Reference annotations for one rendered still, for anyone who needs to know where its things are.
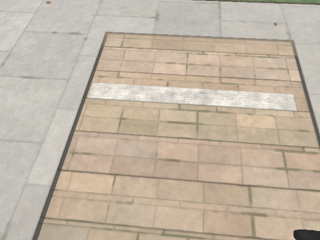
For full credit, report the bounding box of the robot right hand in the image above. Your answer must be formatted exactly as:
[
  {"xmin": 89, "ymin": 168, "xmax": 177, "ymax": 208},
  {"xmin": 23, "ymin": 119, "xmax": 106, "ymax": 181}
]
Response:
[{"xmin": 293, "ymin": 229, "xmax": 320, "ymax": 240}]

